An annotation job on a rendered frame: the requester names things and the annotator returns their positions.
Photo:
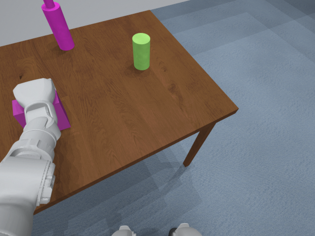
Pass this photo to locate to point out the table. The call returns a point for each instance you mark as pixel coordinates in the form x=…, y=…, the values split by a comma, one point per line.
x=119, y=115

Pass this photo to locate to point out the right robot shin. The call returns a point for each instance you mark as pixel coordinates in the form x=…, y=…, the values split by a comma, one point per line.
x=183, y=225

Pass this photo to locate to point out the robot left forearm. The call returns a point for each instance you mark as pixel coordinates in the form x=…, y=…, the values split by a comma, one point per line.
x=40, y=133

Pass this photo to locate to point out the robot shin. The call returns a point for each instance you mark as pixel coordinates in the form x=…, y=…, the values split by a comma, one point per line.
x=124, y=228
x=183, y=225

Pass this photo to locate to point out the sponge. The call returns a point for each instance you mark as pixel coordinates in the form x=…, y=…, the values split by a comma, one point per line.
x=63, y=122

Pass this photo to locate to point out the robot left upper arm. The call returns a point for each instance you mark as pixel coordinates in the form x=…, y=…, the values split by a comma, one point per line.
x=25, y=183

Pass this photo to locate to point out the left robot shin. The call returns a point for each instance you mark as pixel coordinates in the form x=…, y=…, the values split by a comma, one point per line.
x=124, y=228

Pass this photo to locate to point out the robot left hand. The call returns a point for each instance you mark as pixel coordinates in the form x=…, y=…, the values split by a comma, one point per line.
x=39, y=89

